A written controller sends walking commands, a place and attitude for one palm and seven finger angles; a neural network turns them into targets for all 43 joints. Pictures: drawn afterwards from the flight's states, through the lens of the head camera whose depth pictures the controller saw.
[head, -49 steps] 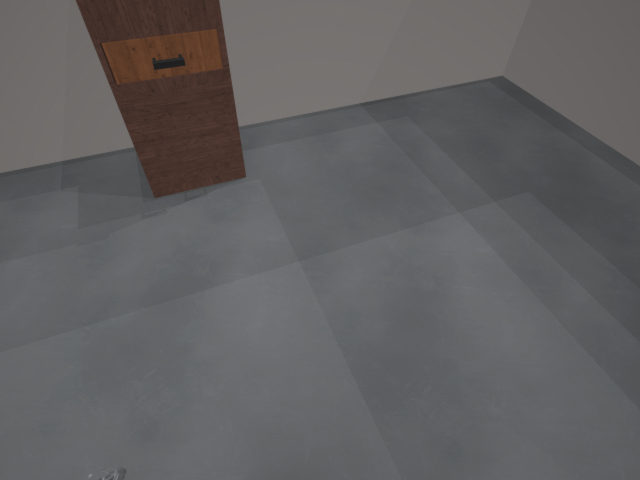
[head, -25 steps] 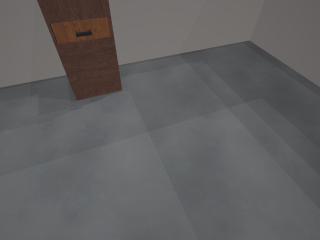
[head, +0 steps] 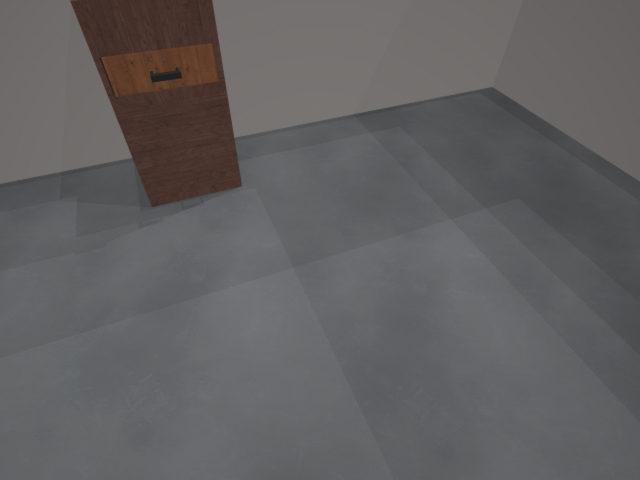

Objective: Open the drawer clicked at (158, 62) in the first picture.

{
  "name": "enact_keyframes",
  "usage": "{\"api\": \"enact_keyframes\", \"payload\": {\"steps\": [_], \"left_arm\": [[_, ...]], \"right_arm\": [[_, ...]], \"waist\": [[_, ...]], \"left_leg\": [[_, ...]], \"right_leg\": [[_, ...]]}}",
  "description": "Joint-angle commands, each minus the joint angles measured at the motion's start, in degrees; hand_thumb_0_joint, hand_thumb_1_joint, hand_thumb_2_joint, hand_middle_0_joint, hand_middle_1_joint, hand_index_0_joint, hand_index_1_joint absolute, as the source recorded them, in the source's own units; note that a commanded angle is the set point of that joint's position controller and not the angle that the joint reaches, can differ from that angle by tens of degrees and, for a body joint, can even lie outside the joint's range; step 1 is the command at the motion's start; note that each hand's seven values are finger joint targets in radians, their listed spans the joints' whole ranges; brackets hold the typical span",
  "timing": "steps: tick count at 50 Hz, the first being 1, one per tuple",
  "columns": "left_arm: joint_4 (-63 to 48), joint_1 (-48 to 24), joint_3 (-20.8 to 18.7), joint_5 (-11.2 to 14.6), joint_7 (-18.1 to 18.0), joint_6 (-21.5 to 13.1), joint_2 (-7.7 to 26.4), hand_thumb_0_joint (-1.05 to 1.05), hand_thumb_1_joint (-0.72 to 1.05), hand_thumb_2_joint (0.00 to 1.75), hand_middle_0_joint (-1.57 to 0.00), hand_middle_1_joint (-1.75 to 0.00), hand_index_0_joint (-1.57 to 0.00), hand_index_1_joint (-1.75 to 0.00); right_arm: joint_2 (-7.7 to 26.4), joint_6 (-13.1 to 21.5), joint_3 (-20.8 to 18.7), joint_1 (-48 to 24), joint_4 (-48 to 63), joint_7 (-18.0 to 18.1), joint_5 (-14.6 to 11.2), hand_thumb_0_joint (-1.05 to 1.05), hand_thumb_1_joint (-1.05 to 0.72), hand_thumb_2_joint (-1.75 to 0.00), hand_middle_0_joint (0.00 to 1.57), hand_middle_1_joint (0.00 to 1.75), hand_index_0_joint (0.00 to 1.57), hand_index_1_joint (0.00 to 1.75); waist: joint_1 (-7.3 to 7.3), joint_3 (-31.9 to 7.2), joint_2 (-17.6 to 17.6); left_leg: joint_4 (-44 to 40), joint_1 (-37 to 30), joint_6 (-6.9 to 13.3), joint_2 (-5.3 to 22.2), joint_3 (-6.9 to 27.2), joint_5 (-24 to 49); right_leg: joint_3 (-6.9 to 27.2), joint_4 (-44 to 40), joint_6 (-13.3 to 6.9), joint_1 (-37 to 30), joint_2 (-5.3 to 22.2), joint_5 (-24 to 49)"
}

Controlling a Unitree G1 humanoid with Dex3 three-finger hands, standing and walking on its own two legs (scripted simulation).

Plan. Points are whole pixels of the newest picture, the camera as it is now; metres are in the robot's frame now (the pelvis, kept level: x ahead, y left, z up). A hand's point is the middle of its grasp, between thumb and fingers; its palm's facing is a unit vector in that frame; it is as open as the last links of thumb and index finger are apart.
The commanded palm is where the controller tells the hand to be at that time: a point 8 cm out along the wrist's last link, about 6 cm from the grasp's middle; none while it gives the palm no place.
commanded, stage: look at it before walking up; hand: left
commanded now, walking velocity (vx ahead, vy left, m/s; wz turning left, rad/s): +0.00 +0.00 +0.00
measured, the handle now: (165, 73) +1.45 +0.65 -0.16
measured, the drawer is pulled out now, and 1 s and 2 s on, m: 0.00 0.00 0.00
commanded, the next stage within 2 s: walk to a spot facing it in 0.46 s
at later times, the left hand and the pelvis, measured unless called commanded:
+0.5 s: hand out of the picture +0.06 +0.24 -0.16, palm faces -0.04 -0.95 -0.32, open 7.4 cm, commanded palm none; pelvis +0.00 +0.00 +0.00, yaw +0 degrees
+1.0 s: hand out of the picture +0.07 +0.21 -0.19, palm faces +0.04 -0.99 -0.14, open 7.4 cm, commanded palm none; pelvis +0.09 +0.03 -0.01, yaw +3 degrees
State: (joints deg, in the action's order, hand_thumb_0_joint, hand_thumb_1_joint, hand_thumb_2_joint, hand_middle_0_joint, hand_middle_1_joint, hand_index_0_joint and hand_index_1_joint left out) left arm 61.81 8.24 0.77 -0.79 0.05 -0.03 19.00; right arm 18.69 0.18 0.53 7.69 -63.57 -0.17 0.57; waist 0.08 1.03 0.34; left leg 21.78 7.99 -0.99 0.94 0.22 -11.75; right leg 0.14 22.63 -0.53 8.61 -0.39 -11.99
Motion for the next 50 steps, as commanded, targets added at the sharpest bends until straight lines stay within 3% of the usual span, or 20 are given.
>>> {"api": "enact_keyframes", "payload": {"steps": [1,28,29,30,33,34,37,38,40,41,42,43,44,45,46,48,50], "left_arm": [[-3.7,-2.0,-2.4,0.1,-0.8,-1.3,11.5,0.00,0.90,0.90,-0.20,-0.30,-0.20,-0.30],[-3.0,-0.8,-2.3,0.1,-0.8,-1.4,11.1,0.00,0.90,0.90,-0.20,-0.30,-0.20,-0.30],[-1.8,1.3,-1.4,0.2,-1.0,-0.9,6.5,0.00,0.90,0.90,-0.20,-0.30,-0.20,-0.30],[-1.1,3.4,-0.9,0.1,-1.0,-0.4,4.4,0.00,0.90,0.90,-0.20,-0.30,-0.20,-0.30],[-1.3,6.5,-1.8,-0.5,-0.3,0.4,5.3,0.00,0.90,0.90,-0.20,-0.30,-0.20,-0.30],[-1.4,7.7,-2.2,-0.6,-0.2,0.4,5.6,0.00,0.90,0.90,-0.20,-0.30,-0.20,-0.30],[-1.8,11.7,-3.6,-0.3,-0.4,-0.6,6.8,0.00,0.90,0.90,-0.20,-0.30,-0.20,-0.30],[-2.3,11.3,-3.8,-0.3,-0.5,-1.0,6.6,0.00,0.90,0.90,-0.20,-0.30,-0.20,-0.30],[-3.0,9.4,-3.9,-0.3,-0.4,-1.2,4.6,0.00,0.90,0.90,-0.20,-0.30,-0.20,-0.30],[-3.6,8.0,-3.7,-0.2,-0.1,-1.2,2.6,0.00,0.90,0.90,-0.20,-0.30,-0.20,-0.30],[-4.8,6.4,-3.2,-0.2,0.1,-1.1,-0.6,0.00,0.90,0.90,-0.20,-0.30,-0.20,-0.30],[-7.4,1.8,-2.6,-0.5,0.0,-1.7,-2.4,0.00,0.90,0.90,-0.20,-0.30,-0.20,-0.30],[-8.4,-0.2,-3.0,-0.8,-0.1,-2.3,-2.0,0.00,0.90,0.90,-0.20,-0.30,-0.20,-0.30],[-8.2,-0.5,-3.2,-0.6,0.3,-2.7,-2.4,0.00,0.90,0.90,-0.20,-0.30,-0.20,-0.30],[-7.7,-0.2,-3.2,-0.6,0.7,-3.0,-2.5,0.00,0.90,0.90,-0.20,-0.30,-0.20,-0.30],[-7.0,1.7,-3.3,-0.5,1.1,-2.5,-4.5,0.00,0.90,0.90,-0.20,-0.30,-0.20,-0.30],[-7.0,1.5,-3.3,-0.5,1.4,-2.0,-5.8,0.00,0.90,0.90,-0.20,-0.30,-0.20,-0.30]], "right_arm": [[11.2,1.4,-2.4,-2.4,3.6,0.8,-0.1,0.00,-0.90,-0.90,0.20,0.30,0.20,0.30],[11.1,1.6,-2.4,-2.1,3.0,0.8,-0.2,0.00,-0.90,-0.90,0.20,0.30,0.20,0.30],[6.4,1.1,-1.2,-0.3,2.1,0.7,0.1,0.00,-0.90,-0.90,0.20,0.30,0.20,0.30],[3.8,0.5,-0.6,1.8,1.3,0.5,0.3,0.00,-0.90,-0.90,0.20,0.30,0.20,0.30],[3.2,-0.3,-1.1,4.0,1.8,0.2,0.9,0.00,-0.90,-0.90,0.20,0.30,0.20,0.30],[2.9,-0.3,-1.3,3.9,2.3,0.2,1.0,0.00,-0.90,-0.90,0.20,0.30,0.20,0.30],[0.9,0.5,-1.6,6.1,4.0,0.1,0.8,0.00,-0.90,-0.90,0.20,0.30,0.20,0.30],[0.5,0.9,-1.8,7.0,4.1,0.0,0.7,0.00,-0.90,-0.90,0.20,0.30,0.20,0.30],[-0.8,1.6,-2.0,11.5,3.2,-0.1,0.6,0.00,-0.90,-0.90,0.20,0.30,0.20,0.30],[-0.4,1.9,-2.3,15.6,1.9,0.0,0.6,0.00,-0.90,-0.90,0.20,0.30,0.20,0.30],[2.7,2.4,-3.2,21.4,-0.1,0.2,1.0,0.00,-0.90,-0.90,0.20,0.30,0.20,0.30],[4.3,2.8,-3.8,27.4,-1.6,1.0,1.2,0.00,-0.90,-0.90,0.20,0.30,0.20,0.30],[2.9,2.9,-3.4,27.9,-1.9,1.6,1.0,0.00,-0.90,-0.90,0.20,0.30,0.20,0.30],[1.3,3.4,-3.1,26.5,-1.2,1.8,0.7,0.00,-0.90,-0.90,0.20,0.30,0.20,0.30],[-0.2,3.9,-2.9,25.2,-0.8,1.9,0.6,0.00,-0.90,-0.90,0.20,0.30,0.20,0.30],[-1.1,4.6,-2.9,23.3,-0.7,2.1,0.6,0.00,-0.90,-0.90,0.20,0.30,0.20,0.30],[-2.2,5.0,-2.9,23.4,-1.3,2.3,0.5,0.00,-0.90,-0.90,0.20,0.30,0.20,0.30]], "waist": [[-0.12,-0.9,-0.3],[-0.28,-1.9,-0.8],[-0.24,-3.1,-0.1],[-0.37,-2.5,0.6],[-1.05,3.8,2.9],[-1.43,6.2,4.6],[-1.35,4.2,8.4],[-0.64,4.3,7.2],[1.77,5.0,3.5],[3.46,5.7,-2.0],[5.25,6.9,-14.2],[7.08,9.6,-18.9],[6.29,10.9,-12.7],[5.39,10.5,-6.9],[4.40,8.7,-4.0],[2.50,5.9,-6.3],[2.03,5.7,-7.2]], "left_leg": [[-3.5,0.3,2.4,5.5,4.8,3.9],[-3.9,-0.2,2.5,5.8,5.2,5.7],[-3.4,-0.4,1.9,5.6,4.4,3.8],[-2.6,0.9,1.6,4.7,3.8,-2.1],[0.1,9.3,2.3,2.4,3.5,-18.7],[3.2,12.5,2.3,1.2,2.5,-19.5],[14.5,15.6,2.3,0.5,-1.8,-13.2],[14.3,14.2,2.4,1.4,-2.0,-12.0],[7.7,5.5,2.8,1.9,-2.7,-10.2],[2.6,-0.2,3.9,3.3,1.3,-11.5],[-5.4,-4.6,7.3,11.4,14.7,-14.8],[-12.6,-8.2,12.0,18.8,28.1,-11.4],[-11.5,-10.2,15.1,21.0,29.7,-2.7],[-10.0,-10.5,15.7,20.4,26.5,4.4],[-9.4,-10.6,15.3,19.4,23.2,9.9],[-9.6,-8.9,13.8,16.1,15.7,11.7],[-10.5,-7.7,12.6,13.7,11.1,11.3]], "right_leg": [[6.7,-5.1,-1.3,1.7,7.0,2.6],[6.1,-4.8,-1.0,0.6,7.0,4.8],[5.6,-4.9,-0.4,-0.2,7.1,1.9],[5.6,-4.8,-0.1,0.2,6.7,-5.8],[8.7,-6.7,-1.7,3.7,7.1,-23.5],[10.6,-7.8,-2.7,4.3,8.3,-26.5],[17.3,-11.3,-7.3,0.8,15.4,-28.5],[16.7,-10.6,-8.2,1.9,16.2,-26.0],[9.9,-5.2,-6.9,8.5,13.3,-20.8],[4.1,2.0,-4.8,13.6,8.6,-18.3],[-3.9,17.3,-1.6,21.4,2.1,-15.9],[-6.1,30.3,-0.3,31.3,-0.6,-20.4],[-1.5,36.9,-0.9,36.3,3.0,-18.9],[-0.3,39.3,-0.8,37.1,5.1,-16.2],[-0.2,39.6,-0.4,36.0,6.3,-13.9],[-1.5,37.4,0.6,31.9,7.2,-10.4],[-3.2,33.4,1.3,30.1,7.3,-6.5]]}}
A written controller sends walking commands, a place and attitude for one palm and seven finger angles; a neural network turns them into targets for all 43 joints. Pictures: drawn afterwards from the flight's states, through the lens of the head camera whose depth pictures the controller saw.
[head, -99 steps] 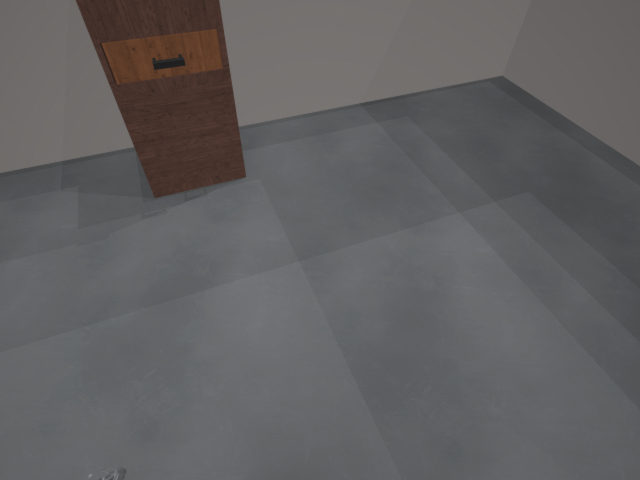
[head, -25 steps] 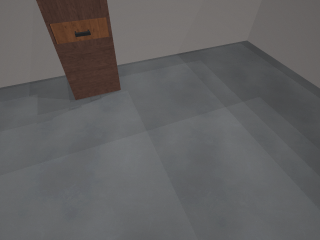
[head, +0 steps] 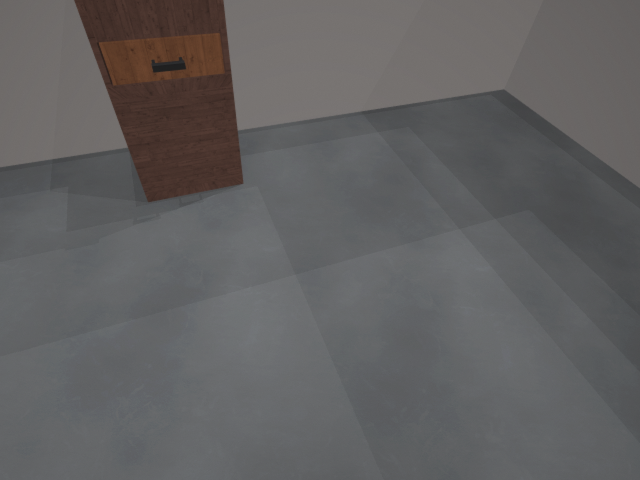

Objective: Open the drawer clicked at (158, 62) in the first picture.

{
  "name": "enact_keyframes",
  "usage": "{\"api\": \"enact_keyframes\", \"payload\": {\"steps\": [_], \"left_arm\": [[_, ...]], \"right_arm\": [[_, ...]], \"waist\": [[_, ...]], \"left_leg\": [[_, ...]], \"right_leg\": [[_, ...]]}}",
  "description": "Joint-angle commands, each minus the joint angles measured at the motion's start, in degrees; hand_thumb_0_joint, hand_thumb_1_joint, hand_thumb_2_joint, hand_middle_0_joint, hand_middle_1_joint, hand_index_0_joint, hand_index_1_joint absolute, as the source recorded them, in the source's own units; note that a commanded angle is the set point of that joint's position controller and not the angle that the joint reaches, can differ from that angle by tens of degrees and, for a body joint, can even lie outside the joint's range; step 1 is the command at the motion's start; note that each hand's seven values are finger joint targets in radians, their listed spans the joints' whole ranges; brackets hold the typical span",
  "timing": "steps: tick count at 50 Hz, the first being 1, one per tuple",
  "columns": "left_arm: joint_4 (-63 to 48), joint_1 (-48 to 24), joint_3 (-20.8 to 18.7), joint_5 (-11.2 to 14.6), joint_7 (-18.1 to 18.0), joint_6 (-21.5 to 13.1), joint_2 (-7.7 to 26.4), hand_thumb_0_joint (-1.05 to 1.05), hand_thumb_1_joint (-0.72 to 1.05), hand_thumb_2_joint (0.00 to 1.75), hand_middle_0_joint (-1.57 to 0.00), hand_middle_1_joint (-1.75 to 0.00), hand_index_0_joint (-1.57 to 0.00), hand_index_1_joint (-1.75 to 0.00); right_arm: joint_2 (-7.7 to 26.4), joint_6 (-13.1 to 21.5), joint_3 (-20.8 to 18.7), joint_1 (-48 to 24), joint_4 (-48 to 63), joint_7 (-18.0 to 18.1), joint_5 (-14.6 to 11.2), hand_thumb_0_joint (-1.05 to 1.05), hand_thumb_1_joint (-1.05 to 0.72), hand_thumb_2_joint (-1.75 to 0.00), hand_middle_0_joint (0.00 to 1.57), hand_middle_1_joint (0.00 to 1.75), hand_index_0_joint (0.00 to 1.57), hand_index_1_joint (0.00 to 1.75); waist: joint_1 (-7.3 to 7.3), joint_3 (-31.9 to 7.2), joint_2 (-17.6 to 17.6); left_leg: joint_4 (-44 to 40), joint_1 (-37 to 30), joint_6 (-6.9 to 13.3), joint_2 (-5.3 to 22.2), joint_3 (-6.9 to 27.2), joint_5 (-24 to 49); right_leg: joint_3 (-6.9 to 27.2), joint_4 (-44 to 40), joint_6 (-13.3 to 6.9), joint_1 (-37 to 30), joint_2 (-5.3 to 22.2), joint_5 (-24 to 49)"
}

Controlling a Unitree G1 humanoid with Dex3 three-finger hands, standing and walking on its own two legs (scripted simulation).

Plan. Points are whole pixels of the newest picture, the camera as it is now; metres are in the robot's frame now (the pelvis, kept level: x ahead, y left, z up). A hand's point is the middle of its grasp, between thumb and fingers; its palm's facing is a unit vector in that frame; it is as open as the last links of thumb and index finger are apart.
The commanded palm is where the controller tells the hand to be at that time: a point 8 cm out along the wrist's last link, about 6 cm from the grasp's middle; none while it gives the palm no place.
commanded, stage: walk to a spot facing it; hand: left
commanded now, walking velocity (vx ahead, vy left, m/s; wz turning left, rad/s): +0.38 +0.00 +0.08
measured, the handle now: (168, 63) +1.39 +0.55 -0.15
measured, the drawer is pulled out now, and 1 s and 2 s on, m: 0.00 0.00 0.00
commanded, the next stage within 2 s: turn to face it in 1.32 s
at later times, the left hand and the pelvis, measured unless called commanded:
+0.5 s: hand (219, 437) +0.22 +0.15 -0.18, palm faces +0.13 -0.97 -0.19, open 7.2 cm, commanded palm none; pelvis +0.21 -0.04 +0.00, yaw +6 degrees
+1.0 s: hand (226, 293) +0.48 +0.19 -0.17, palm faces +0.11 -0.98 -0.18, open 7.3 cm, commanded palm none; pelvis +0.43 -0.01 +0.00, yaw +6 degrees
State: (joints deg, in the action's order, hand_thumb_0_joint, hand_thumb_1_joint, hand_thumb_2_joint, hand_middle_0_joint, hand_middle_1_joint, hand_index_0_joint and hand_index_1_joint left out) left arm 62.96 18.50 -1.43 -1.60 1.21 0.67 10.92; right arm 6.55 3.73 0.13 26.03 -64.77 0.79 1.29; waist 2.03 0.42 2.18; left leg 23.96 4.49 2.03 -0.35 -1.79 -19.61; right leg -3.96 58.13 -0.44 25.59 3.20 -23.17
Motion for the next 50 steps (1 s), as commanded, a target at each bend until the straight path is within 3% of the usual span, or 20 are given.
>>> {"api": "enact_keyframes", "payload": {"steps": [1,6,9,10,11,12,14,15,18,22,25,28,29,30,31,33,36,42,47,50], "left_arm": [[-8.5,-10.0,-1.1,0.4,0.4,-2.7,1.9,0.00,0.90,0.90,-0.20,-0.30,-0.20,-0.30],[-10.0,-14.1,-1.5,0.6,0.5,-3.0,0.6,0.00,0.90,0.90,-0.20,-0.30,-0.20,-0.30],[-6.4,-1.7,-2.8,0.3,0.1,-3.8,3.2,0.00,0.90,0.90,-0.20,-0.30,-0.20,-0.30],[-3.6,8.0,-3.9,-0.2,-0.5,-4.6,7.2,0.00,0.90,0.90,-0.20,-0.30,-0.20,-0.30],[-1.8,15.7,-5.7,-0.3,-1.7,-4.9,14.2,0.00,0.90,0.90,-0.20,-0.30,-0.20,-0.30],[-1.3,15.6,-5.6,0.8,-1.9,-4.5,15.6,0.00,0.90,0.90,-0.20,-0.30,-0.20,-0.30],[-4.0,4.1,-4.1,0.4,-2.1,-4.4,10.7,0.00,0.90,0.90,-0.20,-0.30,-0.20,-0.30],[-4.7,0.0,-3.0,0.2,-2.3,-4.5,7.1,0.00,0.90,0.90,-0.20,-0.30,-0.20,-0.30],[-5.3,-3.5,-2.3,-0.3,-2.5,-4.9,4.5,0.00,0.90,0.90,-0.20,-0.30,-0.20,-0.30],[-4.8,-3.0,-2.8,-0.4,-2.1,-5.0,6.3,0.00,0.90,0.90,-0.20,-0.30,-0.20,-0.30],[-4.0,0.2,-2.8,-0.2,-1.6,-4.7,7.6,0.00,0.90,0.90,-0.20,-0.30,-0.20,-0.30],[-3.6,1.1,-2.8,0.1,-1.5,-4.2,7.3,0.00,0.90,0.90,-0.20,-0.30,-0.20,-0.30],[-4.2,1.2,-2.5,0.3,-1.3,-4.1,6.1,0.00,0.90,0.90,-0.20,-0.30,-0.20,-0.30],[-5.9,1.1,-2.0,0.8,-0.7,-4.1,2.7,0.00,0.90,0.90,-0.20,-0.30,-0.20,-0.30],[-8.8,-3.6,-1.6,0.4,-0.8,-4.3,3.2,0.00,0.90,0.90,-0.20,-0.30,-0.20,-0.30],[-7.8,-5.7,-2.4,0.2,-0.5,-4.0,3.8,0.00,0.90,0.90,-0.20,-0.30,-0.20,-0.30],[-4.8,-1.0,-2.5,-0.4,0.2,-3.0,2.2,0.00,0.90,0.90,-0.20,-0.30,-0.20,-0.30],[-6.2,-5.5,-2.4,-0.2,0.3,-1.8,1.0,0.00,0.90,0.90,-0.20,-0.30,-0.20,-0.30],[-8.2,-12.1,-2.4,0.1,0.5,-2.4,0.7,0.00,0.90,0.90,-0.20,-0.30,-0.20,-0.30],[-7.2,-8.7,-2.8,0.0,0.5,-3.1,1.9,0.00,0.90,0.90,-0.20,-0.30,-0.20,-0.30]], "right_arm": [[9.4,1.5,-2.6,5.8,-0.4,1.4,-0.3,0.00,-0.90,-0.90,0.20,0.30,0.20,0.30],[9.1,1.2,-3.0,6.7,-2.1,1.3,0.2,0.00,-0.90,-0.90,0.20,0.30,0.20,0.30],[9.8,0.9,-3.4,4.7,-2.0,1.2,-0.2,0.00,-0.90,-0.90,0.20,0.30,0.20,0.30],[9.0,0.9,-3.4,4.8,-1.3,0.8,-0.6,0.00,-0.90,-0.90,0.20,0.30,0.20,0.30],[5.0,1.1,-2.7,7.1,1.0,0.1,-1.3,0.00,-0.90,-0.90,0.20,0.30,0.20,0.30],[5.0,0.8,-2.9,2.3,2.6,0.2,-1.3,0.00,-0.90,-0.90,0.20,0.30,0.20,0.30],[4.3,0.0,-3.5,-3.8,4.3,-0.6,-0.4,0.00,-0.90,-0.90,0.20,0.30,0.20,0.30],[3.7,-0.8,-3.6,-3.9,4.1,-0.9,0.1,0.00,-0.90,-0.90,0.20,0.30,0.20,0.30],[2.0,-2.6,-3.4,-0.1,3.2,-1.3,0.3,0.00,-0.90,-0.90,0.20,0.30,0.20,0.30],[2.0,-2.5,-3.5,-4.9,6.3,-2.5,0.2,0.00,-0.90,-0.90,0.20,0.30,0.20,0.30],[3.6,-1.6,-3.7,-10.0,8.4,-2.9,0.2,0.00,-0.90,-0.90,0.20,0.30,0.20,0.30],[6.0,-0.9,-4.0,-7.2,7.9,-2.6,0.3,0.00,-0.90,-0.90,0.20,0.30,0.20,0.30],[9.0,-0.6,-4.6,-1.8,6.4,-2.1,0.5,0.00,-0.90,-0.90,0.20,0.30,0.20,0.30],[15.5,-0.1,-6.3,4.7,5.0,-1.4,1.3,0.00,-0.90,-0.90,0.20,0.30,0.20,0.30],[18.3,-0.3,-6.7,9.2,4.0,-0.8,0.8,0.00,-0.90,-0.90,0.20,0.30,0.20,0.30],[13.7,-0.1,-5.2,0.9,5.5,0.1,0.2,0.00,-0.90,-0.90,0.20,0.30,0.20,0.30],[9.2,1.3,-4.0,-5.5,6.2,0.3,-0.1,0.00,-0.90,-0.90,0.20,0.30,0.20,0.30],[9.0,1.7,-4.4,-2.6,3.8,0.4,-0.4,0.00,-0.90,-0.90,0.20,0.30,0.20,0.30],[9.5,1.1,-4.5,0.1,1.5,0.3,0.2,0.00,-0.90,-0.90,0.20,0.30,0.20,0.30],[10.3,0.7,-4.7,-0.7,0.9,0.4,0.4,0.00,-0.90,-0.90,0.20,0.30,0.20,0.30]], "waist": [[0.43,6.5,-8.8],[0.66,7.6,-10.2],[-5.83,2.0,-5.5],[-9.67,-4.1,-0.9],[-10.96,-12.3,13.4],[-10.49,-9.9,9.7],[-6.63,2.1,6.2],[-3.93,4.7,4.4],[0.54,3.9,3.4],[0.44,5.4,4.2],[-1.46,6.1,3.1],[0.92,5.6,-0.5],[3.37,2.8,-6.3],[5.64,0.6,-20.4],[6.94,-0.2,-23.6],[3.38,3.5,-10.4],[-1.40,3.0,-8.6],[-1.48,4.9,-7.2],[0.17,6.7,-9.3],[-2.00,4.9,-8.8]], "left_leg": [[-12.9,-3.6,8.9,14.1,11.9,19.2],[-11.9,0.2,7.5,13.5,7.9,22.5],[4.1,3.9,4.7,11.1,4.1,33.3],[19.1,12.2,2.4,8.5,1.9,27.1],[39.6,26.6,0.1,0.5,-2.0,-3.4],[51.1,31.0,1.2,1.5,2.3,-12.8],[55.5,33.7,1.1,7.1,3.0,-5.2],[53.1,31.4,0.6,8.8,3.5,-2.6],[42.3,23.8,-1.4,10.0,0.9,0.2],[24.9,18.8,-2.2,9.0,-3.3,4.7],[17.6,17.1,-1.9,6.7,-6.4,5.3],[9.1,5.6,-1.5,4.5,-8.8,5.4],[4.6,-2.7,-0.1,6.4,-4.6,1.2],[-5.2,-10.4,5.4,19.2,16.3,-6.3],[-11.9,-11.8,9.2,26.2,29.1,-5.3],[-12.8,-4.3,9.1,24.9,23.3,-4.7],[-13.5,2.3,5.4,18.0,8.2,6.0],[-15.6,-0.7,7.1,16.5,1.0,14.2],[-12.9,-2.2,6.5,16.8,-1.5,18.2],[-5.5,-1.2,5.3,16.6,-2.5,24.3]], "right_leg": [[0.0,-4.7,1.2,12.2,3.4,6.0],[-4.0,-18.9,0.2,1.7,0.7,9.6],[-5.1,-25.8,-1.6,-17.7,-2.1,12.8],[1.5,-27.6,-3.9,-32.5,3.3,10.8],[26.7,-35.6,-9.5,-44.2,21.3,5.4],[36.1,-43.1,-12.6,-38.4,26.4,-2.3],[30.0,-47.4,-11.5,-18.6,23.6,-15.7],[23.1,-48.0,-9.6,-10.8,21.7,-13.2],[7.7,-48.2,-6.9,-2.8,16.9,-2.0],[2.1,-48.1,-6.9,-1.9,13.9,-1.8],[2.5,-46.6,-7.0,-6.7,13.6,-1.3],[-0.4,-38.6,-5.3,-5.3,11.2,2.9],[-3.5,-27.2,-3.6,-2.5,8.0,7.3],[-8.5,-7.5,-0.2,8.2,1.0,1.8],[-3.7,6.3,0.1,15.3,-1.5,-10.2],[2.5,14.5,-0.4,18.1,3.7,-1.1],[2.2,9.1,1.0,10.7,5.7,7.5],[0.1,-4.2,2.9,12.2,6.5,12.7],[-2.9,-18.7,1.5,7.1,4.0,13.5],[-5.0,-23.1,-0.3,-3.2,0.9,11.9]]}}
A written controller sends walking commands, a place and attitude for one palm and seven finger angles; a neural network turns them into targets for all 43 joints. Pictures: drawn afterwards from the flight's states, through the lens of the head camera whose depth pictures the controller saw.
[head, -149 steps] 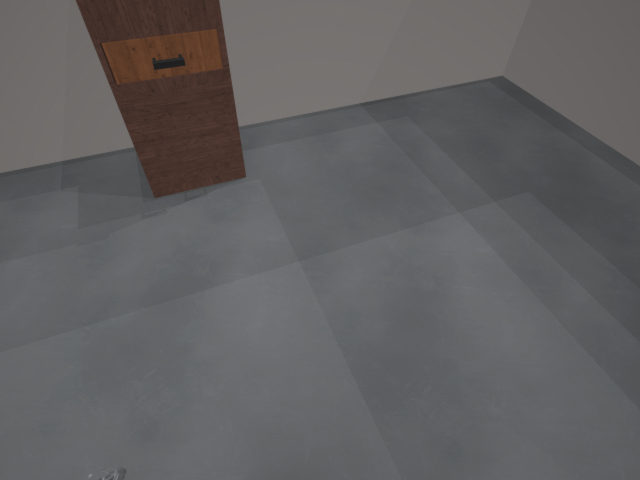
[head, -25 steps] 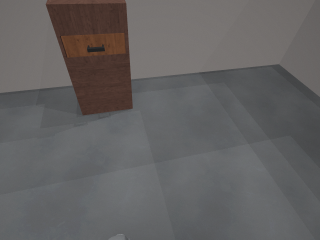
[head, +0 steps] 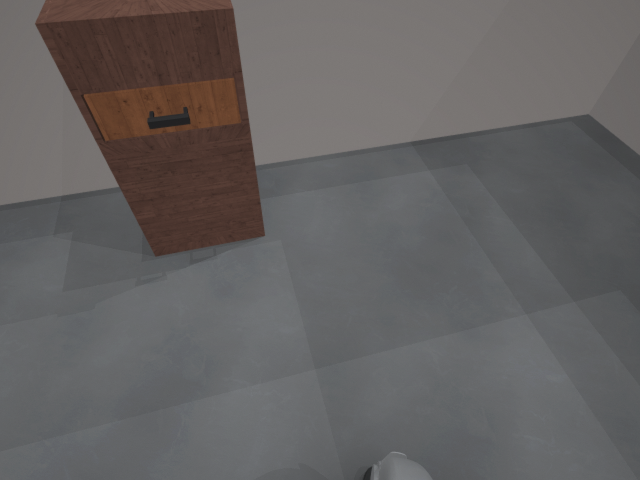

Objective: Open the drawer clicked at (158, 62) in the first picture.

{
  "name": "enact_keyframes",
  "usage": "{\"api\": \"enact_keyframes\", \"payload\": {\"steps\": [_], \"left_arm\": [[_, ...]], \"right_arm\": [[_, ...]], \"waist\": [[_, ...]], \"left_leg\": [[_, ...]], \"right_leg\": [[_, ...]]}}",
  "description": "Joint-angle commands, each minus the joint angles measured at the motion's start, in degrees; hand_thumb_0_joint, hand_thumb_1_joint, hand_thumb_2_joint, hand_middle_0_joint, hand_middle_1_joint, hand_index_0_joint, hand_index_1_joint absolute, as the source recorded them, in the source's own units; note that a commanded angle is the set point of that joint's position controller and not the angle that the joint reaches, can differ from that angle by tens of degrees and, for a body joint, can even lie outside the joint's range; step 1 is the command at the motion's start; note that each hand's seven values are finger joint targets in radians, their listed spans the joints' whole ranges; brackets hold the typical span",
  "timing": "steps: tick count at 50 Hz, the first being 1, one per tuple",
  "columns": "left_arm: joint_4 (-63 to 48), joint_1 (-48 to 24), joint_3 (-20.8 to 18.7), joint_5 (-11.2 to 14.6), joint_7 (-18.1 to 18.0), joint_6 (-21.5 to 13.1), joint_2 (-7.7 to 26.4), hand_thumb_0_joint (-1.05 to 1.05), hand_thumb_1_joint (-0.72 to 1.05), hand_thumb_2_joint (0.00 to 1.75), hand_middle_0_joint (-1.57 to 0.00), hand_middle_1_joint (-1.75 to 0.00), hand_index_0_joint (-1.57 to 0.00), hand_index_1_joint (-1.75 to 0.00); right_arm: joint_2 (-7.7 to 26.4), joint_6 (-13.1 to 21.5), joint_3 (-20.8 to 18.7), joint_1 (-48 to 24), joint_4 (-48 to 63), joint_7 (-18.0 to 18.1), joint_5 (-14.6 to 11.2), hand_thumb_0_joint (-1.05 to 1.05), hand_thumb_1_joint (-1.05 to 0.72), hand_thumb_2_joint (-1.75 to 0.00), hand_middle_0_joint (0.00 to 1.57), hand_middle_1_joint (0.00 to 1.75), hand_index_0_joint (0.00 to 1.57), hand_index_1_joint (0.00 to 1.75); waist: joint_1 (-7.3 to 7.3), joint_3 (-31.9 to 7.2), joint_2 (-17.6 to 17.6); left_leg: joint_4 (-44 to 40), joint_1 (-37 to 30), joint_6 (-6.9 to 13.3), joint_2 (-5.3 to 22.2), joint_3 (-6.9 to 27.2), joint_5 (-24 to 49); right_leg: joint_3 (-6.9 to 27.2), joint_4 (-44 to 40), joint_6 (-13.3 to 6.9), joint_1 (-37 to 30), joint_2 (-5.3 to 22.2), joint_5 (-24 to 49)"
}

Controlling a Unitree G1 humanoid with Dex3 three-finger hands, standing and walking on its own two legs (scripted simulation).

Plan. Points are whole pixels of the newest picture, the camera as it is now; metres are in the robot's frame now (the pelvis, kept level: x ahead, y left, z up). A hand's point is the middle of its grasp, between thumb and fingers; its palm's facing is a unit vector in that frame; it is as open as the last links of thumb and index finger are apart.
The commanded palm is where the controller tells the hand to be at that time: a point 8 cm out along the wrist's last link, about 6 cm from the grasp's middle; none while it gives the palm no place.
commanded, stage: walk to a spot facing it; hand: left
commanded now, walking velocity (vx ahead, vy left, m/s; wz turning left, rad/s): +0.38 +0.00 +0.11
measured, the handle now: (169, 116) +1.01 +0.45 -0.15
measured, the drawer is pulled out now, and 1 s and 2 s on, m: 0.00 0.00 0.00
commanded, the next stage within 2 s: turn to face it in 0.32 s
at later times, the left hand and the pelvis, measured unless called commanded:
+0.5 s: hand (216, 471) +0.17 +0.16 -0.20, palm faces +0.24 -0.96 -0.13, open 7.3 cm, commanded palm none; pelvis +0.22 +0.00 -0.01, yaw +10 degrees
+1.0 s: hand (208, 341) +0.36 +0.21 -0.16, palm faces +0.28 -0.94 -0.22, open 7.3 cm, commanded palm none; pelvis +0.35 +0.01 -0.01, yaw +15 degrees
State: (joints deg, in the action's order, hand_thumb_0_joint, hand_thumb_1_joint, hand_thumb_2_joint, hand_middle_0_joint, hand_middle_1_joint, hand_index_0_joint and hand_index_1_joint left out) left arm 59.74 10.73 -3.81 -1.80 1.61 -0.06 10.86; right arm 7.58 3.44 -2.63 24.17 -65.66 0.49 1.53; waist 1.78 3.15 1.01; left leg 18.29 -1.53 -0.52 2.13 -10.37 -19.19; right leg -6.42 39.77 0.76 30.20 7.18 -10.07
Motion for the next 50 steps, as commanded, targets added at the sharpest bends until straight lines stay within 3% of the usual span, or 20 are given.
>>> {"api": "enact_keyframes", "payload": {"steps": [1,2,3,4,6,9,12,21,23,24,25,26,27,32,43,46,47,48,49,50], "left_arm": [[-2.1,5.3,-0.8,0.1,0.0,-2.8,3.3,0.00,0.90,0.90,-0.20,-0.30,-0.20,-0.30],[0.9,15.1,-1.7,-0.3,-0.3,-3.5,6.3,0.00,0.90,0.90,-0.20,-0.30,-0.20,-0.30],[2.9,23.5,-3.5,-0.7,-1.2,-4.2,13.4,0.00,0.90,0.90,-0.20,-0.30,-0.20,-0.30],[3.5,25.6,-3.2,0.6,-1.5,-4.0,15.9,0.00,0.90,0.90,-0.20,-0.30,-0.20,-0.30],[0.1,13.0,-2.3,0.7,-2.1,-3.8,11.4,0.00,0.90,0.90,-0.20,-0.30,-0.20,-0.30],[-0.7,6.9,0.0,0.1,-2.6,-4.8,4.3,0.00,0.90,0.90,-0.20,-0.30,-0.20,-0.30],[0.0,7.5,0.1,0.0,-2.7,-5.2,3.6,0.00,0.90,0.90,-0.20,-0.30,-0.20,-0.30],[-0.2,10.2,-0.4,0.0,-2.9,-4.4,7.2,0.00,0.90,0.90,-0.20,-0.30,-0.20,-0.30],[-0.7,9.8,-0.8,0.2,-3.0,-4.1,8.4,0.00,0.90,0.90,-0.20,-0.30,-0.20,-0.30],[-1.0,9.4,-0.9,0.5,-3.0,-3.8,9.0,0.00,0.90,0.90,-0.20,-0.30,-0.20,-0.30],[-2.0,11.4,-0.9,1.2,-2.6,-3.4,7.3,0.00,0.90,0.90,-0.20,-0.30,-0.20,-0.30],[-4.4,11.4,0.0,2.0,-2.2,-3.1,4.3,0.00,0.90,0.90,-0.20,-0.30,-0.20,-0.30],[-5.4,8.4,0.1,1.4,-2.8,-2.5,5.4,0.00,0.90,0.90,-0.20,-0.30,-0.20,-0.30],[-1.9,10.1,0.2,0.4,-1.8,-1.1,2.4,0.00,0.90,0.90,-0.20,-0.30,-0.20,-0.30],[-4.7,3.8,0.7,-0.1,-1.5,-0.8,1.2,0.00,0.90,0.90,-0.20,-0.30,-0.20,-0.30],[-2.4,9.8,0.5,0.0,-1.6,-1.6,1.9,0.00,0.90,0.90,-0.20,-0.30,-0.20,-0.30],[-1.1,12.7,0.1,-0.3,-1.9,-2.2,3.8,0.00,0.90,0.90,-0.20,-0.30,-0.20,-0.30],[-0.3,16.0,-0.7,-0.6,-2.4,-2.5,7.7,0.00,0.90,0.90,-0.20,-0.30,-0.20,-0.30],[-0.5,18.7,-1.6,0.1,-2.8,-2.5,11.5,0.00,0.90,0.90,-0.20,-0.30,-0.20,-0.30],[-0.3,17.4,-1.5,0.3,-3.0,-2.9,10.8,0.00,0.90,0.90,-0.20,-0.30,-0.20,-0.30]], "right_arm": [[9.5,0.8,-1.9,0.5,1.6,0.6,0.0,0.00,-0.90,-0.90,0.20,0.30,0.20,0.30],[8.9,0.9,-1.8,-0.1,1.8,0.3,-0.4,0.00,-0.90,-0.90,0.20,0.30,0.20,0.30],[4.8,1.2,-1.1,2.3,3.2,-0.2,-1.3,0.00,-0.90,-0.90,0.20,0.30,0.20,0.30],[4.6,1.0,-0.7,-0.3,5.4,-0.2,-1.3,0.00,-0.90,-0.90,0.20,0.30,0.20,0.30],[5.1,0.4,-1.6,-3.9,5.6,-0.5,-1.0,0.00,-0.90,-0.90,0.20,0.30,0.20,0.30],[2.4,-1.4,-0.9,-3.2,4.2,-0.9,0.0,0.00,-0.90,-0.90,0.20,0.30,0.20,0.30],[1.0,-2.6,-1.1,-2.2,4.3,-1.4,0.0,0.00,-0.90,-0.90,0.20,0.30,0.20,0.30],[3.6,-2.3,-0.8,-16.2,12.0,-3.4,-0.2,0.00,-0.90,-0.90,0.20,0.30,0.20,0.30],[5.2,-2.0,-1.1,-12.3,11.6,-2.8,0.0,0.00,-0.90,-0.90,0.20,0.30,0.20,0.30],[7.4,-1.8,-1.6,-5.6,9.9,-2.5,0.4,0.00,-0.90,-0.90,0.20,0.30,0.20,0.30],[13.1,-1.4,-2.8,0.6,9.0,-1.7,0.9,0.00,-0.90,-0.90,0.20,0.30,0.20,0.30],[19.6,-1.3,-3.6,4.5,8.7,-0.9,0.2,0.00,-0.90,-0.90,0.20,0.30,0.20,0.30],[19.3,-1.6,-3.2,3.0,8.5,-0.2,-0.7,0.00,-0.90,-0.90,0.20,0.30,0.20,0.30],[10.8,-0.3,-1.1,-11.2,11.2,0.5,-0.4,0.00,-0.90,-0.90,0.20,0.30,0.20,0.30],[10.4,-1.2,-2.4,-7.0,8.2,0.1,0.1,0.00,-0.90,-0.90,0.20,0.30,0.20,0.30],[9.2,-1.5,-1.9,-8.0,7.4,0.0,-0.4,0.00,-0.90,-0.90,0.20,0.30,0.20,0.30],[7.3,-1.4,-1.6,-8.4,7.4,-0.1,-0.6,0.00,-0.90,-0.90,0.20,0.30,0.20,0.30],[4.1,-1.2,-0.9,-9.1,8.9,-0.5,-0.9,0.00,-0.90,-0.90,0.20,0.30,0.20,0.30],[6.1,-1.6,-1.3,-12.0,10.8,-0.9,-0.3,0.00,-0.90,-0.90,0.20,0.30,0.20,0.30],[7.4,-1.9,-1.7,-13.9,11.1,-1.2,0.1,0.00,-0.90,-0.90,0.20,0.30,0.20,0.30]], "waist": [[-4.84,-0.8,-5.2],[-9.25,-5.7,-1.0],[-11.08,-13.5,15.5],[-10.17,-14.0,14.5],[-6.46,-5.7,7.9],[-1.62,0.4,3.8],[0.02,1.3,5.0],[-2.53,3.4,4.2],[-0.27,1.0,3.6],[2.70,-3.8,1.2],[4.48,-11.0,-10.3],[4.59,-14.4,-24.0],[4.46,-15.2,-14.2],[-2.11,-6.3,-9.2],[-0.78,-0.8,-6.0],[-3.97,-1.3,-2.3],[-5.32,-0.5,2.3],[-6.58,1.2,13.1],[-8.15,1.8,15.7],[-7.47,4.6,13.6]], "left_leg": [[8.1,6.7,6.6,12.4,4.7,28.0],[21.7,12.5,4.6,9.2,2.5,26.5],[42.2,27.0,2.4,2.2,0.1,3.5],[55.7,36.3,2.4,-1.3,6.4,-13.6],[61.8,38.7,3.0,4.7,11.3,-3.9],[53.9,34.0,1.5,7.4,10.7,2.9],[45.9,33.2,0.3,6.9,8.5,5.6],[23.0,30.6,1.3,5.1,3.2,7.6],[18.7,22.3,2.2,2.5,1.7,7.2],[13.2,12.9,2.7,0.6,1.4,12.1],[10.2,-0.9,6.0,8.2,12.0,26.4],[6.5,-8.3,13.8,22.9,31.6,47.6],[4.3,-5.1,15.6,24.5,31.2,43.4],[-2.2,15.6,9.8,14.0,16.7,17.3],[-7.6,16.7,10.9,12.9,20.9,-8.1],[-0.3,21.3,7.6,9.0,17.8,-10.4],[7.4,27.2,5.2,5.0,13.9,-10.9],[20.5,37.1,2.4,-1.5,6.6,-10.4],[31.2,41.6,1.6,-1.0,6.4,-12.9],[37.6,42.5,1.8,1.0,9.9,-9.1]], "right_leg": [[-3.6,-7.8,-2.2,-16.4,-4.8,-0.1],[-0.5,-9.9,-3.4,-29.7,-3.2,0.1],[21.0,-15.9,-7.7,-43.2,13.0,-2.4],[36.2,-23.6,-11.7,-44.4,20.5,-2.8],[30.4,-28.2,-10.8,-29.3,19.5,-20.3],[12.3,-29.0,-7.3,-15.2,13.8,-7.6],[3.2,-29.1,-6.5,-13.8,11.4,0.2],[-4.0,-24.0,-5.3,-23.7,13.1,12.3],[-6.1,-14.7,-4.6,-24.2,12.8,24.2],[-8.7,-3.8,-2.9,-23.4,10.5,25.6],[-10.2,11.8,0.5,-14.4,4.6,11.7],[-6.8,29.3,3.0,-1.1,-3.2,-27.2],[0.9,34.7,1.8,0.7,-2.6,-27.7],[3.4,26.9,2.3,-3.8,1.1,-13.8],[1.2,0.6,1.2,-9.5,-1.5,-11.6],[0.1,-12.9,0.9,-22.2,-3.5,-5.9],[5.3,-18.3,-0.2,-28.3,0.2,-10.3],[21.1,-26.6,-4.9,-32.3,11.3,-20.4],[33.4,-33.9,-10.2,-29.8,19.4,-30.9],[34.6,-36.4,-11.1,-25.2,19.4,-34.5]]}}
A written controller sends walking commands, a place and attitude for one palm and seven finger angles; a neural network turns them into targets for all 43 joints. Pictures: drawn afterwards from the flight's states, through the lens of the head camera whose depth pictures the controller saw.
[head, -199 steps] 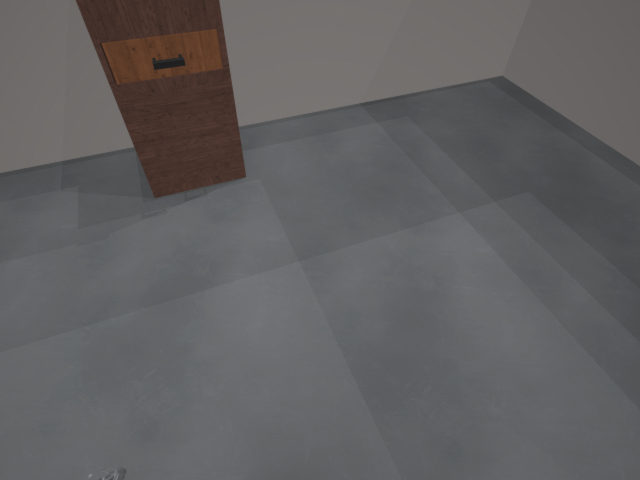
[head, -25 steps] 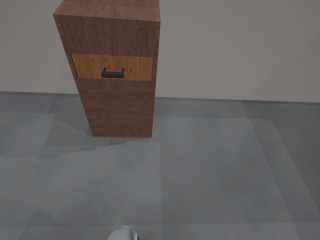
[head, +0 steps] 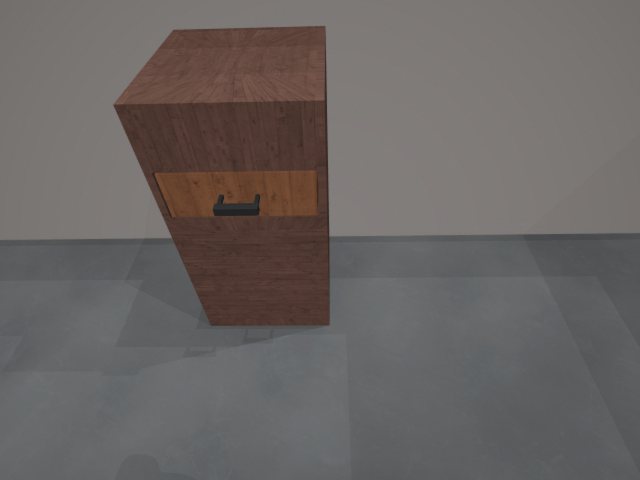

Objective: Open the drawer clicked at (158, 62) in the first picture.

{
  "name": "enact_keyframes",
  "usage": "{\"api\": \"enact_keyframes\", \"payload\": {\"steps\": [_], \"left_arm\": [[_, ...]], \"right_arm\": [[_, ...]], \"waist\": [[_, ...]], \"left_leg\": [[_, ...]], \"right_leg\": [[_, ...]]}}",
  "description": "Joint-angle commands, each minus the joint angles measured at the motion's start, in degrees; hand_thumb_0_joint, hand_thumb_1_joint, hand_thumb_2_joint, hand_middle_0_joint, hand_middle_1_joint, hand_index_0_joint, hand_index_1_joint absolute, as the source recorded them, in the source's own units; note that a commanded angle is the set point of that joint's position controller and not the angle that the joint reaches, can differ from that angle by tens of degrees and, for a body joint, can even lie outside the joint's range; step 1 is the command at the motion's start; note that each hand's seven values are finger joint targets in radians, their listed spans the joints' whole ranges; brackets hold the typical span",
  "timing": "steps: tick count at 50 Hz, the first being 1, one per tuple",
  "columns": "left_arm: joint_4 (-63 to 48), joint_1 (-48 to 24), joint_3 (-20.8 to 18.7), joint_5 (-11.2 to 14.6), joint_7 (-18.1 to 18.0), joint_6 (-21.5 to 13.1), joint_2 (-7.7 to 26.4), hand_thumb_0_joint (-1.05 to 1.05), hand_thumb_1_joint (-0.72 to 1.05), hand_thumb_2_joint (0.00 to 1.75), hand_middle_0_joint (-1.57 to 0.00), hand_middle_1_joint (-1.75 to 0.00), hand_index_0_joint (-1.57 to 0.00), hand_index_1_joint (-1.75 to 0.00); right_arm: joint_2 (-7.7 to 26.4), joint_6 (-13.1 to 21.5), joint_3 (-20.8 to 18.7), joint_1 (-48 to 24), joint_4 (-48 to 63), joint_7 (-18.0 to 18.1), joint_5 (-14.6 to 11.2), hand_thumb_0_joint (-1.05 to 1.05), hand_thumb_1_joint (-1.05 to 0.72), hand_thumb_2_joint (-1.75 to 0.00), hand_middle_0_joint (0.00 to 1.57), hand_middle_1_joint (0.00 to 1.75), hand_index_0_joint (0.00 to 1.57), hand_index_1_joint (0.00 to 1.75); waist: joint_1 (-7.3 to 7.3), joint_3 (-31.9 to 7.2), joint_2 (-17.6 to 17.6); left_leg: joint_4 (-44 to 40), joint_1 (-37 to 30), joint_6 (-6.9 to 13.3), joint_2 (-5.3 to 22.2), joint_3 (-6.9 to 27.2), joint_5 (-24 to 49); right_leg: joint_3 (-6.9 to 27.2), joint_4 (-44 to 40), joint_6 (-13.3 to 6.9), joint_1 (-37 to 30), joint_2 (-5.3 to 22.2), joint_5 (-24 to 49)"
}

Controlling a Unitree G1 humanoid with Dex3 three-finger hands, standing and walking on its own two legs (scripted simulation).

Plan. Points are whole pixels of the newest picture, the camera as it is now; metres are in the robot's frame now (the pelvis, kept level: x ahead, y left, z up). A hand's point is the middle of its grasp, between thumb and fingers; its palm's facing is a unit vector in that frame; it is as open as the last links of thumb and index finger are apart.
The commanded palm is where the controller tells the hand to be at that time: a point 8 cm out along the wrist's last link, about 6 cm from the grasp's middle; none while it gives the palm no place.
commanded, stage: take the last steps up to it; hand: left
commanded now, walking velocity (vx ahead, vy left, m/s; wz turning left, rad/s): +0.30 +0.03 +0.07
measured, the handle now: (237, 203) +0.75 +0.25 -0.15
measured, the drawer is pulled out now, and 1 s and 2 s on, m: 0.00 0.00 0.00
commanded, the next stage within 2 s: come to a stop and stand still in 0.48 s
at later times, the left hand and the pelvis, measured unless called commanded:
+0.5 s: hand out of the picture +0.09 +0.20 -0.18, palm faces +0.11 -0.98 -0.15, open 7.4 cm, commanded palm none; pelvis +0.17 +0.05 +0.00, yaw +1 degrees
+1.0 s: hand (200, 375) +0.32 +0.23 -0.16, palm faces +0.07 -0.97 -0.23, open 7.3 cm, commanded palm none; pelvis +0.23 +0.05 +0.01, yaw +3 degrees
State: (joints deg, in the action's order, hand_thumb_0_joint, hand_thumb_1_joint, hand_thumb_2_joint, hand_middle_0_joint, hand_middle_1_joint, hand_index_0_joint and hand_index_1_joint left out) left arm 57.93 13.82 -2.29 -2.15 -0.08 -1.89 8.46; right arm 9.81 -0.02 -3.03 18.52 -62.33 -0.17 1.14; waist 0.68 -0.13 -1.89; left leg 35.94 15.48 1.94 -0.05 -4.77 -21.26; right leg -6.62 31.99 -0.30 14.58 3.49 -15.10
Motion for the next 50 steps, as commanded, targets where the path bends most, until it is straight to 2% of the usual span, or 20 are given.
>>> {"api": "enact_keyframes", "payload": {"steps": [1,3,6,14,16,17,18,19,21,23,25,30,32,33,34,35,36,39,44,50], "left_arm": [[1.3,12.1,-2.7,0.6,-1.5,-1.2,10.7,0.00,0.90,0.90,-0.20,-0.30,-0.20,-0.30],[0.6,8.5,-1.7,0.6,-1.4,-2.0,7.6,0.00,0.90,0.90,-0.20,-0.30,-0.20,-0.30],[1.8,9.9,-1.3,0.6,-1.2,-2.8,6.6,0.00,0.90,0.90,-0.20,-0.30,-0.20,-0.30],[5.5,14.0,-1.3,0.5,-1.3,-2.4,7.7,0.00,0.90,0.90,-0.20,-0.30,-0.20,-0.30],[5.6,12.6,-1.7,0.7,-1.3,-1.9,8.1,0.00,0.90,0.90,-0.20,-0.30,-0.20,-0.30],[5.5,11.7,-1.7,0.9,-1.2,-1.7,7.6,0.00,0.90,0.90,-0.20,-0.30,-0.20,-0.30],[5.1,13.2,-1.3,1.2,-0.9,-1.6,5.6,0.00,0.90,0.90,-0.20,-0.30,-0.20,-0.30],[4.0,14.6,-0.7,1.8,-0.5,-1.6,2.4,0.00,0.90,0.90,-0.20,-0.30,-0.20,-0.30],[2.1,8.8,-0.4,1.5,-0.9,-1.3,2.4,0.00,0.90,0.90,-0.20,-0.30,-0.20,-0.30],[2.4,5.3,-1.0,1.1,-0.1,-1.0,2.8,0.00,0.90,0.90,-0.20,-0.30,-0.20,-0.30],[3.2,7.8,-0.8,1.0,0.0,0.0,0.9,0.00,0.90,0.90,-0.20,-0.30,-0.20,-0.30],[2.4,7.8,-0.1,0.6,0.0,0.8,-0.2,0.00,0.90,0.90,-0.20,-0.30,-0.20,-0.30],[3.3,9.5,0.0,0.8,-0.6,0.5,1.2,0.00,0.90,0.90,-0.20,-0.30,-0.20,-0.30],[3.4,10.0,-0.2,0.8,-1.1,0.1,4.6,0.00,0.90,0.90,-0.20,-0.30,-0.20,-0.30],[2.7,7.7,-0.4,0.7,-1.4,-0.1,8.4,0.00,0.90,0.90,-0.20,-0.30,-0.20,-0.30],[1.9,6.2,-0.6,1.1,-1.5,0.0,10.8,0.00,0.90,0.90,-0.20,-0.30,-0.20,-0.30],[1.8,5.4,-0.9,1.1,-1.9,0.1,11.4,0.00,0.90,0.90,-0.20,-0.30,-0.20,-0.30],[0.6,2.7,-1.7,0.9,-2.8,1.2,11.5,0.00,0.90,0.90,-0.20,-0.30,-0.20,-0.30],[-2.9,-2.2,-2.9,0.6,-3.0,2.7,12.5,0.00,0.90,0.90,-0.20,-0.30,-0.20,-0.30],[-4.0,-4.8,-3.0,0.7,-2.6,3.3,11.9,0.00,0.90,0.90,-0.20,-0.30,-0.20,-0.30]], "right_arm": [[5.1,1.4,-1.6,-7.8,7.1,-0.8,0.5,0.00,-0.90,-0.90,0.20,0.30,0.20,0.30],[3.0,1.3,-1.3,-4.4,4.9,-1.2,0.6,0.00,-0.90,-0.90,0.20,0.30,0.20,0.30],[1.5,1.3,-1.0,-3.4,4.6,-1.4,0.2,0.00,-0.90,-0.90,0.20,0.30,0.20,0.30],[0.8,2.0,0.1,-10.6,6.9,-2.0,-0.1,0.00,-0.90,-0.90,0.20,0.30,0.20,0.30],[2.2,2.3,-0.1,-6.2,5.5,-1.5,0.1,0.00,-0.90,-0.90,0.20,0.30,0.20,0.30],[4.0,2.8,-0.4,0.3,3.4,-1.0,0.4,0.00,-0.90,-0.90,0.20,0.30,0.20,0.30],[8.6,3.3,-1.4,7.9,1.4,-0.1,0.9,0.00,-0.90,-0.90,0.20,0.30,0.20,0.30],[14.2,3.2,-2.6,12.9,0.2,0.7,0.7,0.00,-0.90,-0.90,0.20,0.30,0.20,0.30],[12.8,2.9,-2.3,8.3,1.2,1.6,0.0,0.00,-0.90,-0.90,0.20,0.30,0.20,0.30],[6.8,3.4,-0.7,1.1,2.6,1.7,0.2,0.00,-0.90,-0.90,0.20,0.30,0.20,0.30],[5.3,3.9,0.0,-1.9,3.0,1.8,0.2,0.00,-0.90,-0.90,0.20,0.30,0.20,0.30],[6.2,2.8,-0.5,-5.3,3.5,1.5,0.4,0.00,-0.90,-0.90,0.20,0.30,0.20,0.30],[4.9,2.4,0.2,-6.7,3.2,1.8,0.1,0.00,-0.90,-0.90,0.20,0.30,0.20,0.30],[3.5,2.4,0.6,-5.9,2.8,1.8,-0.3,0.00,-0.90,-0.90,0.20,0.30,0.20,0.30],[2.1,2.0,0.9,-3.9,2.7,1.5,-0.8,0.00,-0.90,-0.90,0.20,0.30,0.20,0.30],[1.5,1.2,1.0,-2.1,2.0,1.4,-0.9,0.00,-0.90,-0.90,0.20,0.30,0.20,0.30],[1.7,-0.1,0.7,-1.7,1.6,1.7,-0.9,0.00,-0.90,-0.90,0.20,0.30,0.20,0.30],[3.0,-1.3,-0.1,-3.1,1.8,2.2,-1.1,0.00,-0.90,-0.90,0.20,0.30,0.20,0.30],[3.1,-2.8,-0.8,-5.1,4.2,1.8,-1.0,0.00,-0.90,-0.90,0.20,0.30,0.20,0.30],[2.6,-2.1,-0.6,-0.7,4.2,1.5,-0.7,0.00,-0.90,-0.90,0.20,0.30,0.20,0.30]], "waist": [[-4.36,10.0,12.0],[-1.59,8.5,6.2],[-1.05,6.5,7.6],[-2.82,6.4,11.3],[-0.21,4.6,10.0],[2.88,1.8,6.2],[5.16,-4.9,-2.9],[5.59,-9.4,-15.8],[4.62,-5.9,-11.2],[2.34,2.2,-6.1],[-0.32,1.9,-5.7],[-2.06,2.7,-4.6],[-4.00,2.6,-0.9],[-4.15,1.4,4.1],[-1.93,0.8,9.5],[-1.26,0.4,11.0],[-1.21,-0.5,16.1],[-2.34,-1.4,10.7],[-2.39,-3.0,9.2],[0.00,-5.4,10.8]], "left_leg": [[23.3,25.8,-0.6,4.6,4.9,-3.2],[23.9,22.7,-1.5,6.1,4.4,4.6],[19.7,20.5,-2.5,6.1,1.9,7.8],[2.3,11.2,-1.0,4.5,-2.1,8.3],[-3.5,1.5,-0.2,2.6,-4.0,9.7],[-7.7,-8.0,0.1,1.9,-4.0,11.8],[-9.4,-20.6,2.5,9.0,4.0,17.3],[-14.2,-28.9,7.9,22.5,22.2,24.8],[-18.5,-20.8,10.7,25.0,22.8,18.7],[-20.7,-9.2,8.8,20.9,14.7,20.0],[-21.0,-4.1,7.8,18.3,8.4,24.7],[-19.0,0.1,7.0,15.7,4.1,18.1],[-12.5,1.5,3.1,12.3,1.1,22.5],[-8.9,2.0,-0.1,9.0,-0.6,17.3],[-7.2,3.4,-2.2,5.6,-1.5,6.2],[-3.9,0.9,-3.1,3.6,-2.0,-0.4],[1.7,-0.1,-3.4,3.3,-1.6,-6.5],[13.8,5.8,-3.4,2.6,2.5,-11.0],[18.3,7.3,-4.3,1.4,4.4,-8.8],[-2.9,-1.3,-4.1,1.4,1.2,3.5]], "right_leg": [[30.9,-28.4,-9.5,-7.2,22.0,-27.0],[17.5,-24.8,-6.6,-6.6,16.6,-10.8],[8.6,-23.0,-6.1,-9.0,14.0,4.7],[4.1,-17.7,-6.0,-9.7,13.4,17.4],[2.0,-11.9,-5.0,-7.1,11.9,18.3],[-0.3,-2.9,-3.9,-4.4,9.8,20.9],[-2.9,10.8,-1.6,2.3,5.4,13.3],[-4.2,26.5,0.4,14.3,-1.5,-16.1],[3.1,39.4,-0.7,20.2,1.5,-17.4],[4.9,36.7,-0.2,18.6,4.5,-10.7],[3.8,28.2,0.4,12.0,4.4,-10.0],[0.1,9.0,1.3,2.6,1.4,-2.5],[0.5,-3.3,1.9,-4.8,1.0,9.5],[5.4,-7.9,1.5,-8.0,4.3,19.1],[13.0,-8.9,-1.7,-8.2,11.3,29.3],[14.4,-10.2,-5.4,-6.6,16.1,38.5],[15.0,-10.8,-7.8,-5.6,16.7,45.3],[13.3,-7.5,-11.9,-11.4,18.1,59.4],[9.4,-8.4,-11.8,-10.3,17.0,49.2],[7.3,-6.2,-7.7,-7.1,12.3,31.1]]}}
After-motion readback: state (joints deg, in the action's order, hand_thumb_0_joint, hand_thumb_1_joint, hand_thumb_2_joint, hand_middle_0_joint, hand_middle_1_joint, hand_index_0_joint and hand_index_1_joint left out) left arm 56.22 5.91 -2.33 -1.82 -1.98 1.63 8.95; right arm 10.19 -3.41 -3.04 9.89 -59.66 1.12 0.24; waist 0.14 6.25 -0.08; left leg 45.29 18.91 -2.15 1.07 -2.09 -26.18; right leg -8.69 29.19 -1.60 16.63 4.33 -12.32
